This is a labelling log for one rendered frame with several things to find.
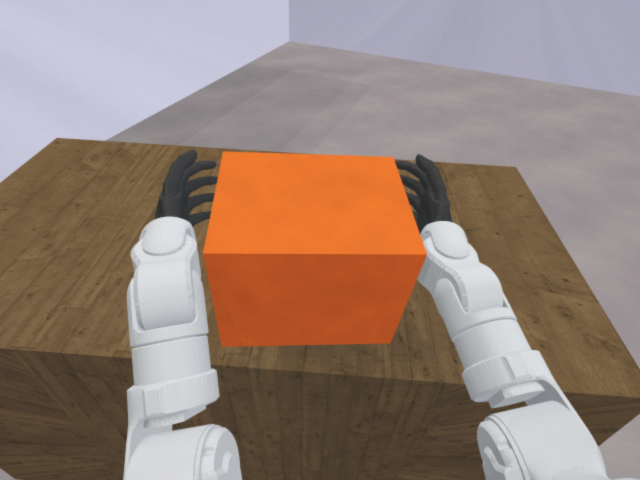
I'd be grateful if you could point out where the robot left upper arm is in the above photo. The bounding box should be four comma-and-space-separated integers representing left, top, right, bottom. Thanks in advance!
125, 424, 242, 480

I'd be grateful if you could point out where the right robot forearm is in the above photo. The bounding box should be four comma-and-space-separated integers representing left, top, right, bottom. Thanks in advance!
417, 221, 606, 474

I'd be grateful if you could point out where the robot right upper arm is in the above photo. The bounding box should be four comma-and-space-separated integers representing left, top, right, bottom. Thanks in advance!
477, 401, 639, 480

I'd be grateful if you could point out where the robot left hand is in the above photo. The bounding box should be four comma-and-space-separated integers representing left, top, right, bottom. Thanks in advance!
154, 150, 218, 227

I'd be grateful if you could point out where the pedestal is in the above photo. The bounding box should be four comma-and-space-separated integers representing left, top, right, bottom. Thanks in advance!
0, 138, 640, 480

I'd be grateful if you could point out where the robot right hand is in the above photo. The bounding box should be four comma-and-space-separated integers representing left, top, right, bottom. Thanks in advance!
395, 154, 452, 234

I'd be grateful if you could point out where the carton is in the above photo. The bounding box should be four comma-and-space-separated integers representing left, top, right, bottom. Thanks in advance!
203, 151, 427, 347

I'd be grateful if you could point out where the left robot forearm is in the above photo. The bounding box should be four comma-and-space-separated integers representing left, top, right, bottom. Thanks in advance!
123, 217, 220, 480

